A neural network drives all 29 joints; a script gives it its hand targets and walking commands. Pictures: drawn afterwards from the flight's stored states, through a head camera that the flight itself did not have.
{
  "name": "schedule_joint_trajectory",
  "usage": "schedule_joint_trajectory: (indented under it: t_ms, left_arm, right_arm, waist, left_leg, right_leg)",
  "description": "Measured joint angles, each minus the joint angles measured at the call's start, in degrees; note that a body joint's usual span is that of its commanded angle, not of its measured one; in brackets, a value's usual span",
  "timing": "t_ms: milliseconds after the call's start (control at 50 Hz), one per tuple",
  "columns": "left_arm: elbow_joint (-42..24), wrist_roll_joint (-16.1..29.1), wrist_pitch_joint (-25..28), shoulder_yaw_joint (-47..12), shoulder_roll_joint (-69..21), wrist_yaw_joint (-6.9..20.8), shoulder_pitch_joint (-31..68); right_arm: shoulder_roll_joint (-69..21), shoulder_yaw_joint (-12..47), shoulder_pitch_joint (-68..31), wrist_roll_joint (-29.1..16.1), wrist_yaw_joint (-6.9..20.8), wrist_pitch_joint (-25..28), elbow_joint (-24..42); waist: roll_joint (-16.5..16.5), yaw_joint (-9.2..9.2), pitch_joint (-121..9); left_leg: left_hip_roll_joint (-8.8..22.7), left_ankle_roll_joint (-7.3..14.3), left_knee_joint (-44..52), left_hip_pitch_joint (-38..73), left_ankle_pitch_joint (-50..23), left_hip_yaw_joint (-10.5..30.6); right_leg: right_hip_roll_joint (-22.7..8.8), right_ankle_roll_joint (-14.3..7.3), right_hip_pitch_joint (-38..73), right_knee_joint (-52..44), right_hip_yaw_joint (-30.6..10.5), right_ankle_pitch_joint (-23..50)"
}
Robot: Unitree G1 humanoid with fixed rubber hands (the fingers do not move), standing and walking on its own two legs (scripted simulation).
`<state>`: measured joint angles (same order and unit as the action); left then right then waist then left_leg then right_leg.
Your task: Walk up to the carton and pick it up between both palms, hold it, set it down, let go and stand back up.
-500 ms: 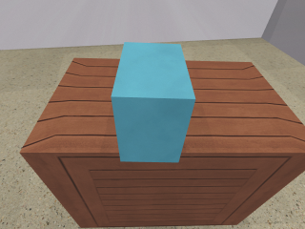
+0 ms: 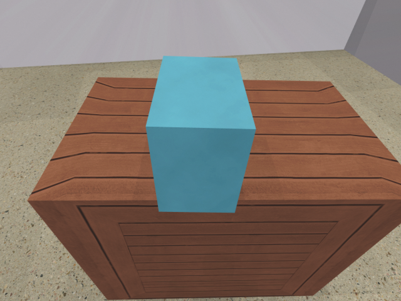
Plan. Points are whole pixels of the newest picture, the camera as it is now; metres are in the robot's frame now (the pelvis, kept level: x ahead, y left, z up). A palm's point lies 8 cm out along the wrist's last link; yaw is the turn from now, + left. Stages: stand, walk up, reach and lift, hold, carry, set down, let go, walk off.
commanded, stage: stand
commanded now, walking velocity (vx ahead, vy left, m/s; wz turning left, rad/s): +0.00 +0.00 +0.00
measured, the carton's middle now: (198, 133) +0.46 +0.03 +0.13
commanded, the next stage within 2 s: none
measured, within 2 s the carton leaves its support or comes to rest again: neither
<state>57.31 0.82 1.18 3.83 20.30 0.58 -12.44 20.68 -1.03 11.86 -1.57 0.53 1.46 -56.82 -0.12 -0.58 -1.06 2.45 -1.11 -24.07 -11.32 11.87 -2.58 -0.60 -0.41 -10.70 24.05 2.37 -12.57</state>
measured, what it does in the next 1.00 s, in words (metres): stands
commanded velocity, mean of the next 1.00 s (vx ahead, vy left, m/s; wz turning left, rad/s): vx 0.00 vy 0.00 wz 0.00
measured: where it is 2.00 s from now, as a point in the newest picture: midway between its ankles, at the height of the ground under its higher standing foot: outside the picture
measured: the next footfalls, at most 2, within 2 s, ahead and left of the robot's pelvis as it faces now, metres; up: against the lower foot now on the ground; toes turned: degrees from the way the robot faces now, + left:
none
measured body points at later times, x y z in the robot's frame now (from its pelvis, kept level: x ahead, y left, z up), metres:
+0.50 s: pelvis -0.01 +0.00 +0.00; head -0.02 +0.00 +0.45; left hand +0.06 +0.31 -0.12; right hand +0.07 -0.30 -0.12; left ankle +0.01 +0.13 -0.74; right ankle +0.00 -0.11 -0.74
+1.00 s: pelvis -0.01 +0.00 +0.00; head -0.02 +0.00 +0.45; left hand +0.05 +0.31 -0.12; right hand +0.07 -0.30 -0.12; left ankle +0.01 +0.13 -0.74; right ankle +0.00 -0.11 -0.74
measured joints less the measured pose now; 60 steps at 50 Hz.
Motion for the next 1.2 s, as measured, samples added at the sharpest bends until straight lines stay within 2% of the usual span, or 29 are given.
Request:
schedule_joint_trajectory:
  t_ms: [1200]
  left_arm:
    - [1.02,0.0,0.0,0.0,0.0,-0.08,0.01]
  right_arm:
    - [0.0,0.0,-0.42,0.01,-0.15,-0.17,-1.89]
  waist:
    - [0.55,0.0,0.06]
  left_leg:
    - [0.0,0.0,0.5,0.07,-0.97,0.01]
  right_leg:
    - [0.0,0.06,0.01,-0.38,0.0,0.93]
